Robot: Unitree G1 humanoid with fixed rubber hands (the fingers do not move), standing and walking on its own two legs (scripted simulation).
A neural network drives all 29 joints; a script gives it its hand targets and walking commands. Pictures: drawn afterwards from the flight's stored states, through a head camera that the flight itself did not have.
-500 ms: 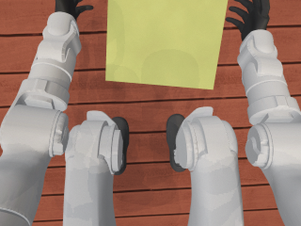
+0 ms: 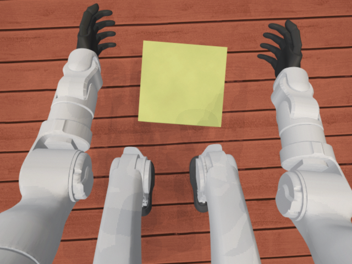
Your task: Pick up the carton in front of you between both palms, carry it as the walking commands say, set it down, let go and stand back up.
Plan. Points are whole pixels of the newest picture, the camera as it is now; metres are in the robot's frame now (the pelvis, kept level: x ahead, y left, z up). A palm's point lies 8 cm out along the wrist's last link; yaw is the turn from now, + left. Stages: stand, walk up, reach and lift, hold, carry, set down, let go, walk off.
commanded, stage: set down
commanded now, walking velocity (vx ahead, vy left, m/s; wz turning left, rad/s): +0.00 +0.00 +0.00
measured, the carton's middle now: (180, 91) +0.47 -0.03 -0.35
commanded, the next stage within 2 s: let go in 0.52 s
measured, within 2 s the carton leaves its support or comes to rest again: neither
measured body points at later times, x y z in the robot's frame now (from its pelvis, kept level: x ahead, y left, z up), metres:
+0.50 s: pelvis +0.03 +0.00 +0.14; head +0.31 -0.01 +0.49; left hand +0.53 +0.17 +0.03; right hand +0.48 -0.23 +0.03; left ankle +0.10 +0.11 -0.44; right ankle +0.10 -0.10 -0.44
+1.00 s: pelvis +0.10 -0.01 +0.26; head +0.28 +0.00 +0.67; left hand +0.40 +0.21 +0.15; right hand +0.39 -0.24 +0.16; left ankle +0.10 +0.11 -0.44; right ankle +0.10 -0.10 -0.44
